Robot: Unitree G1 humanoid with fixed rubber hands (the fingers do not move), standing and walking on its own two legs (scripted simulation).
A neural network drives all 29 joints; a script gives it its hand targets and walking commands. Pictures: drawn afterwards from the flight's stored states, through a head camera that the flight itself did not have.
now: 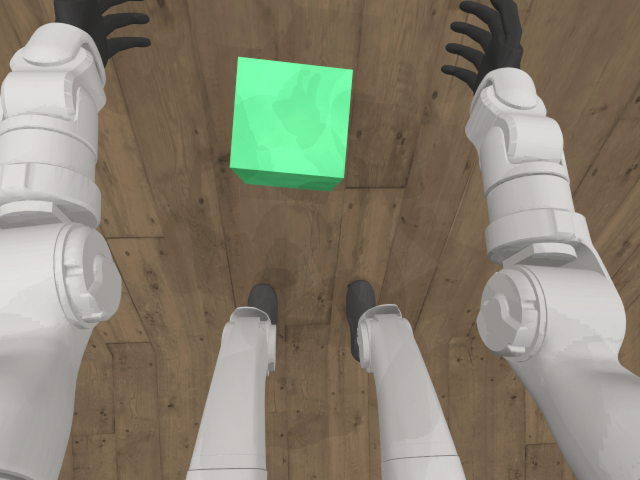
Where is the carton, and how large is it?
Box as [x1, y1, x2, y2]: [230, 57, 352, 190]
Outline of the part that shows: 238,57 230,167 246,183 331,190 343,178 352,70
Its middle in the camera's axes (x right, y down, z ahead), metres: -0.06 -0.23 +0.84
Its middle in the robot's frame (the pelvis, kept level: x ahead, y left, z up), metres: +0.57 +0.03 -0.54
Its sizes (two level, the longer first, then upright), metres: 0.210 0.200 0.250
